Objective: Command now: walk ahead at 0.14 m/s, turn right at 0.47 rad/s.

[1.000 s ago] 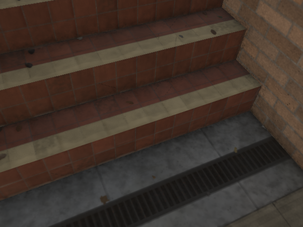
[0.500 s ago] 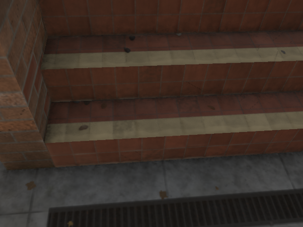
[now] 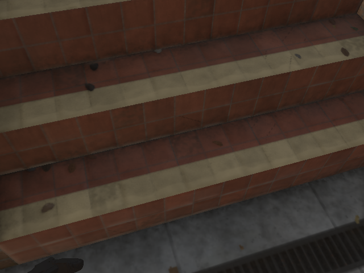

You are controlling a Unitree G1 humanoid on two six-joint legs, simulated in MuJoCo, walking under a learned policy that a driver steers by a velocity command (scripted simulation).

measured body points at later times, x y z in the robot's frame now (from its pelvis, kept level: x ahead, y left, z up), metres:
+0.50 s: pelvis +0.12 +0.05 +0.02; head +0.14 +0.06 +0.47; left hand +0.38 +0.26 -0.07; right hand +0.14 -0.25 -0.07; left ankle +0.18 +0.17 -0.71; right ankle +0.11 -0.07 -0.67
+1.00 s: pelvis +0.26 -0.05 +0.03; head +0.27 -0.07 +0.48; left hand +0.47 +0.16 -0.06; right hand +0.26 -0.35 -0.09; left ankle +0.28 +0.10 -0.62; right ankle +0.21 -0.15 -0.71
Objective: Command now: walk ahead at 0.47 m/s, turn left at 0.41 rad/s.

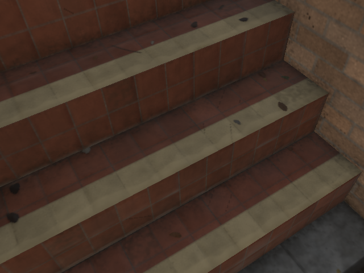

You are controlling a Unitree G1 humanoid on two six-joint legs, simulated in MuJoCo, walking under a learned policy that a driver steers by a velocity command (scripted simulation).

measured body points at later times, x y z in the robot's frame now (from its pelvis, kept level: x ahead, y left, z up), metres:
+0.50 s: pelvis +0.17 +0.03 +0.00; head +0.19 +0.08 +0.45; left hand +0.33 +0.30 -0.08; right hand +0.26 -0.22 -0.10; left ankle +0.13 +0.10 -0.74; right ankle +0.24 -0.10 -0.51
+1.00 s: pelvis +0.41 +0.03 +0.16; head +0.40 +0.02 +0.61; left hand +0.29 +0.25 +0.02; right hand +0.74 -0.02 +0.12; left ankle +0.34 +0.13 -0.27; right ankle +0.51 -0.04 -0.54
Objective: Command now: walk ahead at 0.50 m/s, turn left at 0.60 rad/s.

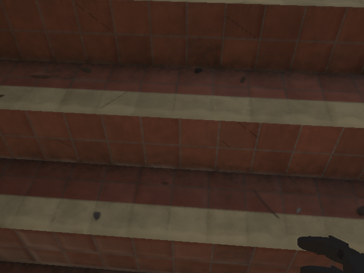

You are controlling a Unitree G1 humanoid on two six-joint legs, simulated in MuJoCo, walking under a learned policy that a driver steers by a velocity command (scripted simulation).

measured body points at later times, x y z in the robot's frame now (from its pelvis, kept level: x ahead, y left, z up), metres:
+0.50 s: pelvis +0.24 +0.10 +0.14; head +0.25 +0.08 +0.59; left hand +0.18 +0.35 +0.00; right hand +0.47 -0.10 +0.03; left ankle +0.31 +0.17 -0.50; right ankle +0.12 -0.11 -0.40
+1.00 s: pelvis +0.47 +0.11 +0.33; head +0.44 +0.14 +0.77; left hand +0.66 +0.32 +0.22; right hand +0.47 -0.12 +0.18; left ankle +0.35 +0.21 -0.34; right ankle +0.50 +0.07 -0.29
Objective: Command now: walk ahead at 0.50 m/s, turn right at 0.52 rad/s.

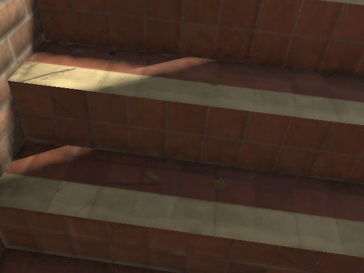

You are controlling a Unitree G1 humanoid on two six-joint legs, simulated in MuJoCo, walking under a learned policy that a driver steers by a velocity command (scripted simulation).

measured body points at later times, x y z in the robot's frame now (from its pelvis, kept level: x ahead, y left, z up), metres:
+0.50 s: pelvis +0.24 +0.02 +0.24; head +0.21 +0.01 +0.69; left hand +0.45 +0.22 +0.14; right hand +0.27 -0.24 +0.11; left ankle +0.32 +0.12 -0.41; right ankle +0.14 -0.08 -0.23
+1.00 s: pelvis +0.44 -0.21 +0.39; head +0.47 -0.21 +0.84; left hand +0.73 -0.14 +0.33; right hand +0.28 -0.38 +0.25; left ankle +0.35 +0.05 -0.20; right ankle +0.50 -0.36 -0.21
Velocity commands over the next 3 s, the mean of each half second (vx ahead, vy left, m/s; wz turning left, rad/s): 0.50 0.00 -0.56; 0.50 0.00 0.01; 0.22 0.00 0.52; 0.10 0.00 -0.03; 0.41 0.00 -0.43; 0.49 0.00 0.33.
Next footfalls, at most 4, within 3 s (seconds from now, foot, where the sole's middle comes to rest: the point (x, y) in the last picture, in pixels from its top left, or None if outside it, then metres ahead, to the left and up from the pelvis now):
0.36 left None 0.36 0.12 -0.45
0.90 right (341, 220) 0.53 -0.38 -0.24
1.42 left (275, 95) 0.77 -0.21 -0.04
2.26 right None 0.99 -0.55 0.17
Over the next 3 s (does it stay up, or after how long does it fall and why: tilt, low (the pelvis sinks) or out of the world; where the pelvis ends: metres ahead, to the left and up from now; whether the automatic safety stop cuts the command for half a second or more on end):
stays up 1.19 -0.56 1.11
